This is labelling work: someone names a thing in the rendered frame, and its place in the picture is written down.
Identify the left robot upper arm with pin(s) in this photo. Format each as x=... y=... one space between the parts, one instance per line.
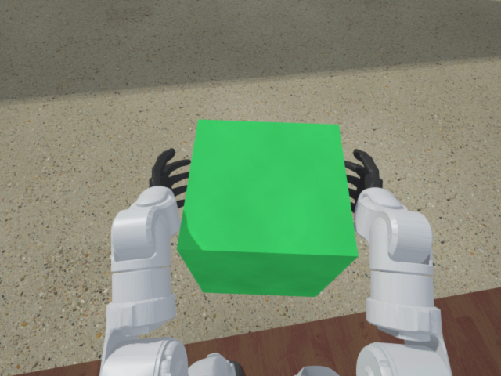
x=165 y=356

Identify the robot right forearm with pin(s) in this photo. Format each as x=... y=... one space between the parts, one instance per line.
x=401 y=301

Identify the robot left shin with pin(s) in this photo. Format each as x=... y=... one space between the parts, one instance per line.
x=216 y=354

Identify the robot left forearm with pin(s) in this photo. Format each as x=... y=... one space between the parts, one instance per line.
x=140 y=245

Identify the robot right hand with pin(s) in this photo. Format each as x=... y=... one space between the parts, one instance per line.
x=369 y=175

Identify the robot left hand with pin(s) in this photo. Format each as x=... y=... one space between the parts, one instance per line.
x=160 y=173

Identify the right robot upper arm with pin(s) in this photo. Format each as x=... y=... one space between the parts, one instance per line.
x=389 y=359

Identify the robot left thigh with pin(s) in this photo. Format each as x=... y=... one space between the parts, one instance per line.
x=212 y=366

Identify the carton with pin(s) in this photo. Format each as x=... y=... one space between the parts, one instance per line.
x=267 y=208

